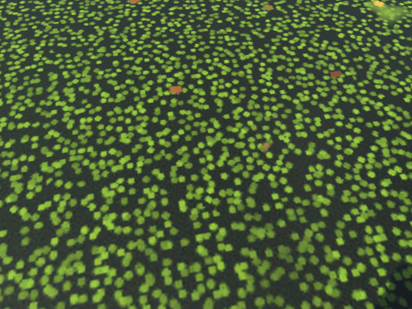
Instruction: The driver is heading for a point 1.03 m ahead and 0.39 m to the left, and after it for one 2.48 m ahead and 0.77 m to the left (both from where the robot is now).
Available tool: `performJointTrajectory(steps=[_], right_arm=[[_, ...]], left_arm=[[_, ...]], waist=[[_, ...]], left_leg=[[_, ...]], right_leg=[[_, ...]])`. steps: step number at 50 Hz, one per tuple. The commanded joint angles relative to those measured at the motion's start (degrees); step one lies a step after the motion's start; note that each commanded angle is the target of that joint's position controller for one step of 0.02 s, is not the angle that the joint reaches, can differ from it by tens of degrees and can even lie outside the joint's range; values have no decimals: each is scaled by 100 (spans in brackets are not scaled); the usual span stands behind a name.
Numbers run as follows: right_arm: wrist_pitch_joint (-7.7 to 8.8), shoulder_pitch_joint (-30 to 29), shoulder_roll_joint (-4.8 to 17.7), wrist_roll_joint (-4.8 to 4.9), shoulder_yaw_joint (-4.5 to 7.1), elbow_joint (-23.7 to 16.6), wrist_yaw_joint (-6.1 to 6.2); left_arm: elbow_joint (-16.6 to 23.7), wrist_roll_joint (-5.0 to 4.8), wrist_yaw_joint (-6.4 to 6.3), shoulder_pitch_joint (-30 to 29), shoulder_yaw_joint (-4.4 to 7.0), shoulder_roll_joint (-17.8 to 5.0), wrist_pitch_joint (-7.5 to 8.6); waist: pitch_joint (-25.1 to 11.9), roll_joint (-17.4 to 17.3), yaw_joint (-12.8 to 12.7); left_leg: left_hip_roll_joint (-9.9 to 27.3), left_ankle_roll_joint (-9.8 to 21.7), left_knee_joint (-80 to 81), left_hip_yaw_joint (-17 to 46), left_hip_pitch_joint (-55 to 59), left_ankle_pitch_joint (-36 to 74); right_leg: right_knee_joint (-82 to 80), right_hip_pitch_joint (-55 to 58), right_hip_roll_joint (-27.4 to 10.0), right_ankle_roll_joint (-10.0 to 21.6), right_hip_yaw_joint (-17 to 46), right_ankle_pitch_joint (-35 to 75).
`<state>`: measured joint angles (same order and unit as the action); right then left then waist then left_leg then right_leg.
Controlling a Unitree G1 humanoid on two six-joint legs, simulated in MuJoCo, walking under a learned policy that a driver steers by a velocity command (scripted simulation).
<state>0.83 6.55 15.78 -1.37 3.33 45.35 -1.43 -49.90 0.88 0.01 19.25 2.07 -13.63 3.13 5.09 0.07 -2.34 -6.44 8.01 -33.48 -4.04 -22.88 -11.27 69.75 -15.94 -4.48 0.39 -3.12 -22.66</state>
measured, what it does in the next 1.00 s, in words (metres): walks ahead, turning left: right foot, then left foot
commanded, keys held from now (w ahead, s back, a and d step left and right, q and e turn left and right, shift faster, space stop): w+q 1.00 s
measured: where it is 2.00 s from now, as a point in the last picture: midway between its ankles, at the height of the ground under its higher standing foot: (116, 162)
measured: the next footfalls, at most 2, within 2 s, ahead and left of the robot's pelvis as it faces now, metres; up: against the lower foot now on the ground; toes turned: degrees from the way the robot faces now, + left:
right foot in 0.46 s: +0.47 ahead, -0.07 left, +0.00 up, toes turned +18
left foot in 1.00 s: +0.61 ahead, +0.24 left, +0.00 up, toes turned +39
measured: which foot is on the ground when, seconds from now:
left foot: down 0.00-0.48, up 0.50-0.98, down 1.00-1.00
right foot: up 0.00-0.44, down 0.46-1.00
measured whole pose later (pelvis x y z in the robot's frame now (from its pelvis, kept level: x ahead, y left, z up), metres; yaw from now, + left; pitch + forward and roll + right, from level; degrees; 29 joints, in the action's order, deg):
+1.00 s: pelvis +0.53 +0.10 +0.00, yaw +36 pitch +1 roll -1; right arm 1.0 -0.4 14.3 -3.1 1.4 39.4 -4.0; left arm -51.5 1.1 -0.9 24.4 2.2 -14.4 2.7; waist 3.9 -0.2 -3.6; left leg -2.1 8.7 -32.1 -5.3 -26.9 -9.5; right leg 28.3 2.9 -4.2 -1.5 -16.9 -27.4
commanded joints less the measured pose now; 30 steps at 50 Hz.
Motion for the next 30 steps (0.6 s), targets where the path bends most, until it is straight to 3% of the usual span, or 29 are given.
performJointTrajectory(steps=[1, 3, 6, 10, 17, 19, 20, 21, 22, 23, 24, 25, 26, 27, 28, 30], right_arm=[[74, 746, 770, 117, 236, -13, 147], [191, 721, 664, 150, 189, -24, 121], [249, 1039, 818, 139, 231, 60, 97], [245, 1664, 813, 133, 230, 201, 111], [237, 2336, 827, 62, 215, 356, 221], [236, 2268, 914, 44, 235, 334, 276], [238, 2102, 974, 44, 248, 298, 295], [250, 1854, 1047, 42, 260, 239, 289], [279, 1752, 1112, 50, 271, 221, 242], [331, 1643, 1055, 105, 257, 190, 173], [374, 1869, 493, 232, 119, -14, 141], [341, 2322, 470, 230, 102, -150, 161], [241, 2225, 783, 33, 140, 70, 207], [202, 1832, 766, -14, 140, 95, 150], [169, 1637, 640, -10, 126, 67, 102], [42, 1519, 518, -87, 108, 28, -8]], left_arm=[[595, 120, 9, -104, 140, -725, 90], [556, 220, 50, 50, 137, -658, -110], [732, 203, 93, -425, 131, -577, -227], [1057, 179, 88, -1433, 145, -641, -236], [1519, 112, 171, -2592, 37, -594, -120], [1595, 79, 165, -2572, 32, -664, -72], [1545, 68, 143, -2314, 48, -726, -50], [1402, 52, 93, -1814, 91, -832, -26], [1178, 41, 20, -1092, 170, -1010, 16], [1006, 83, -68, -223, 241, -1200, 93], [1011, 244, -179, 547, 349, -1664, 108], [1046, 201, -153, 223, 396, -1833, 32], [1131, 129, -111, -265, 326, -1302, -19], [1151, 90, -88, -548, 216, -844, -16], [1097, 114, -72, -677, 154, -638, -1], [900, 92, -69, -544, 139, -633, 86]], waist=[[-487, 75, 147], [-600, -15, -9], [-429, -100, 95], [-179, -237, 473], [-134, -365, 839], [-140, -442, 746], [-180, -483, 580], [-343, -503, 317], [-737, -385, 16], [-1257, -153, -437], [-2169, 688, -553], [-2542, 1886, -66], [-1653, 839, 127], [-959, 189, 124], [-585, 48, 205], [-370, 445, 294]], left_leg=[[1655, 883, 1936, 2395, 1797, 1426], [1393, 862, 2005, 2077, 1425, 1914], [1196, 773, 2233, 2007, 1192, 1518], [1202, 596, 2320, 2293, 1688, 1359], [1256, 541, 1762, 2549, 2598, 2601], [1335, 431, 1591, 2696, 2625, 2896], [1330, 316, 1461, 2704, 2472, 3121], [1234, 157, 1099, 2623, 2199, 3754], [1035, 25, 322, 2529, 2036, 4266], [691, -109, -878, 2305, 1422, 3671], [215, -262, -2628, 1749, 357, 1303], [-377, -327, -3715, 1296, -820, -1994], [211, -319, -4148, 1273, -1194, -1536], [411, -352, -4021, 1150, -1122, -1080], [596, -369, -3718, 1078, -1021, -858], [764, -421, -3476, 957, -840, -734]], right_leg=[[-56, -1846, -315, -41, 464, 426], [-354, -1470, -336, -180, 420, 413], [-926, -1774, -318, -333, 315, 970], [-1836, -2555, -225, -399, 369, 1761], [-3101, -2626, 236, -237, 331, 2060], [-3527, -2137, 344, -116, 402, 1972], [-3767, -1597, 424, -36, 413, 1839], [-3941, -738, 581, 71, 370, 1585], [-4088, 262, 712, 180, 294, 1476], [-4315, 1625, 293, 356, 619, 1507], [-4476, 3087, -1268, 665, 2311, 217], [-5235, 3406, -2210, 1223, 4792, 291], [-5261, 2536, -2038, 1232, 4406, -213], [-5372, 1752, -1744, 1151, 3449, -28], [-5565, 1218, -1441, 986, 2687, 438], [-5769, 771, -1100, 827, 1743, 1335]])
